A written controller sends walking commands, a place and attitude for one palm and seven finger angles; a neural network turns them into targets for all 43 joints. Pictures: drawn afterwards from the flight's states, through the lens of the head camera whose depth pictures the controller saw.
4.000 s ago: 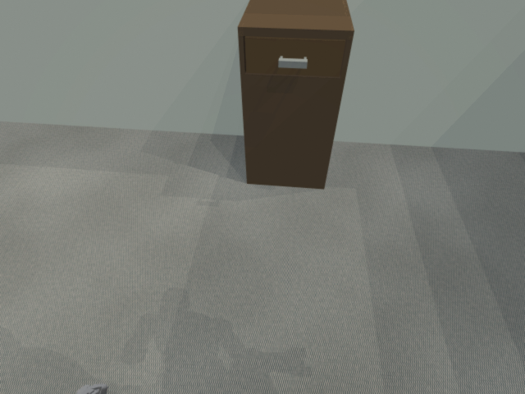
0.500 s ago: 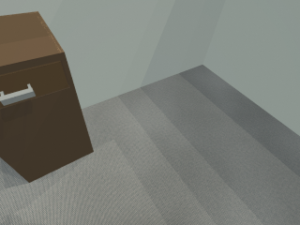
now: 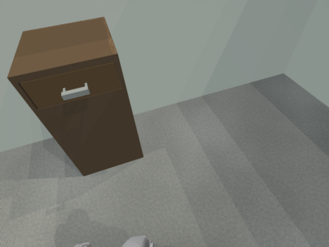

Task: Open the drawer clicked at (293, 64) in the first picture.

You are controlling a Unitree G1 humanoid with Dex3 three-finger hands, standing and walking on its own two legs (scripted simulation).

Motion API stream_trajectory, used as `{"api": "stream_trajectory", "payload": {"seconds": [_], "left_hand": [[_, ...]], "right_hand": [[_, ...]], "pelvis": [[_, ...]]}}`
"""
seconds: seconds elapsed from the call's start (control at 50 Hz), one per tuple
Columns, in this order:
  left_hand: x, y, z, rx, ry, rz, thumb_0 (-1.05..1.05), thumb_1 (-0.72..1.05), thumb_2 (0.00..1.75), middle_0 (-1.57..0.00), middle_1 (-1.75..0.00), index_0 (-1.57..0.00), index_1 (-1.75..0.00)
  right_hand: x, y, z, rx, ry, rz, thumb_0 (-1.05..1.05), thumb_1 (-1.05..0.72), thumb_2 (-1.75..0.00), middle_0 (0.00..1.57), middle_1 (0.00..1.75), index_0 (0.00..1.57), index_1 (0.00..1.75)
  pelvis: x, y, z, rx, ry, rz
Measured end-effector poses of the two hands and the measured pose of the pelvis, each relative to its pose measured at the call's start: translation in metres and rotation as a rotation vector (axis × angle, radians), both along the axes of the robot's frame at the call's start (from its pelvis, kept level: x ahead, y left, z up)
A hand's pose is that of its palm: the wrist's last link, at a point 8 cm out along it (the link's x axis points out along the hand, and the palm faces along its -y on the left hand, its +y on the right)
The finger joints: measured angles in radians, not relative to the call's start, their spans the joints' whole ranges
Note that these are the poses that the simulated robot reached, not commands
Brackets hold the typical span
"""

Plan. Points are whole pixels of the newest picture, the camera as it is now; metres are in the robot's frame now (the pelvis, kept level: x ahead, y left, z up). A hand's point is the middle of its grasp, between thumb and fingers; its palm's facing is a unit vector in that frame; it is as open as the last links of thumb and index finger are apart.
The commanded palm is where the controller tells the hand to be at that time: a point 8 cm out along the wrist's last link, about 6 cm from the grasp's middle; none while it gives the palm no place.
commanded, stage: turn to face it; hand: left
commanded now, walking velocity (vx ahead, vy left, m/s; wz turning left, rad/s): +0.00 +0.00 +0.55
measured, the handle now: (75, 90) +0.73 +0.41 -0.06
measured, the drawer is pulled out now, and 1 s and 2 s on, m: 0.00 0.00 0.00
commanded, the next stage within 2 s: take the last steps up to it in 0.50 s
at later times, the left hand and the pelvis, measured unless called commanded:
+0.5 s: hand out of the picture -0.03 +0.27 -0.17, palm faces +0.28 -0.92 -0.27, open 7.4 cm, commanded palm none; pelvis -0.01 +0.04 +0.00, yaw +13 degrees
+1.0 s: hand out of the picture -0.06 +0.15 -0.16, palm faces +0.39 -0.90 -0.18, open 7.3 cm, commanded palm none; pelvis +0.04 +0.02 +0.01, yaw +19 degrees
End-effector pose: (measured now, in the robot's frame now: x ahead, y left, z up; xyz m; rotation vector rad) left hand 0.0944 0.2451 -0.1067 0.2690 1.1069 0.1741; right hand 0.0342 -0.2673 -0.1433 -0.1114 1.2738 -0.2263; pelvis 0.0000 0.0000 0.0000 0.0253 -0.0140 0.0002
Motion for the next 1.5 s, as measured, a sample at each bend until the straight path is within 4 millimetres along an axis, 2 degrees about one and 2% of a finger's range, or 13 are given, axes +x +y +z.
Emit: {"api": "stream_trajectory", "payload": {"seconds": [0.14,0.28,0.36,0.54,0.72,0.8,0.9,1.0,1.16,1.2,1.26,1.38,1.5], "left_hand": [[-0.049,0.003,-0.012,-0.043,0.047,0.106,0.01,0.91,0.9,-0.2,-0.3,-0.2,-0.3],[-0.123,0.039,-0.045,-0.08,0.181,0.259,0.01,0.9,0.9,-0.21,-0.3,-0.2,-0.3],[-0.15,0.057,-0.047,-0.07,0.256,0.316,0.01,0.91,0.9,-0.2,-0.3,-0.2,-0.3],[-0.141,0.06,-0.028,-0.061,0.188,0.352,0.01,0.91,0.9,-0.2,-0.3,-0.19,-0.3],[-0.108,0.019,-0.018,-0.031,0.071,0.328,0.01,0.91,0.9,-0.2,-0.3,-0.19,-0.3],[-0.117,-0.006,-0.013,-0.067,0.069,0.364,0.01,0.91,0.9,-0.2,-0.3,-0.2,-0.3],[-0.145,-0.027,-0.017,-0.109,0.161,0.42,0.01,0.93,0.9,-0.2,-0.3,-0.2,-0.3],[-0.174,-0.048,-0.025,-0.183,0.276,0.478,0.01,0.92,0.9,-0.2,-0.3,-0.2,-0.3],[-0.2,-0.051,-0.048,-0.302,0.469,0.527,0.01,0.91,0.9,-0.2,-0.3,-0.2,-0.3],[-0.189,-0.04,-0.05,-0.307,0.493,0.494,0.01,0.91,0.9,-0.2,-0.3,-0.2,-0.3],[-0.152,-0.015,-0.047,-0.283,0.449,0.451,0.01,0.91,0.9,-0.2,-0.3,-0.2,-0.3],[-0.042,0.037,-0.036,-0.189,0.231,0.397,0.01,0.91,0.9,-0.2,-0.3,-0.19,-0.3],[0.071,0.062,-0.023,-0.092,0.097,0.311,0.01,0.92,0.9,-0.2,-0.29,-0.19,-0.3]], "right_hand": [[0.044,0.01,0.007,-0.017,-0.005,0.142,0.01,-0.91,-0.9,0.19,0.3,0.2,0.3],[0.109,0.057,0.013,-0.061,-0.114,0.312,0.01,-0.91,-0.9,0.19,0.3,0.2,0.3],[0.124,0.081,0.025,-0.067,-0.166,0.361,0.01,-0.91,-0.9,0.19,0.3,0.2,0.3],[0.111,0.101,0.022,-0.015,-0.122,0.389,0.0,-0.91,-0.9,0.2,0.3,0.2,0.3],[0.08,0.072,-0.016,0.058,-0.018,0.351,0.0,-0.91,-0.9,0.2,0.3,0.2,0.3],[0.07,0.06,-0.012,0.064,0.048,0.361,0.01,-0.91,-0.9,0.2,0.3,0.2,0.3],[0.069,0.053,-0.005,0.052,0.088,0.356,0.01,-0.91,-0.9,0.19,0.3,0.2,0.3],[0.085,0.064,0.001,0.033,0.112,0.377,0.01,-0.91,-0.9,0.19,0.3,0.2,0.3],[0.152,0.116,0.001,-0.003,-0.026,0.416,0.01,-0.93,-0.9,0.19,0.3,0.2,0.3],[0.159,0.124,0.004,-0.003,-0.06,0.393,0.01,-0.93,-0.9,0.19,0.3,0.2,0.3],[0.16,0.124,0.009,-0.015,-0.059,0.348,0.0,-0.94,-0.9,0.2,0.3,0.2,0.3],[0.146,0.121,0.008,0.008,0.064,0.31,0.0,-0.93,-0.9,0.2,0.3,0.2,0.3],[0.143,0.11,-0.007,0.061,0.187,0.241,0.0,-0.92,-0.9,0.2,0.3,0.2,0.3]], "pelvis": [[-0.004,0.004,0.0,0.013,0.0,0.098],[-0.008,0.032,-0.015,-0.016,0.017,0.175],[-0.01,0.039,-0.011,-0.025,0.008,0.188],[-0.009,0.039,0.001,-0.029,0.0,0.239],[-0.001,0.013,-0.009,-0.004,-0.015,0.283],[0.009,0.007,0.0,0.001,-0.019,0.305],[0.024,0.007,0.006,-0.004,-0.016,0.327],[0.039,0.016,0.006,-0.017,-0.009,0.336],[0.069,0.053,-0.01,-0.038,-0.011,0.318],[0.077,0.059,-0.01,-0.026,-0.014,0.297],[0.091,0.065,-0.004,-0.021,-0.012,0.285],[0.127,0.068,0.005,-0.013,-0.004,0.282],[0.174,0.057,-0.001,0.004,0.001,0.269]]}}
